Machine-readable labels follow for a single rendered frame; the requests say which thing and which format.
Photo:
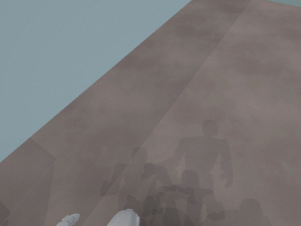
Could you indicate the robot left thigh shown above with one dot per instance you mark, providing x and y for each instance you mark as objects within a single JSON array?
[{"x": 125, "y": 218}]

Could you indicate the left robot hand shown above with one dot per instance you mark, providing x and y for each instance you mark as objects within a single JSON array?
[{"x": 69, "y": 220}]

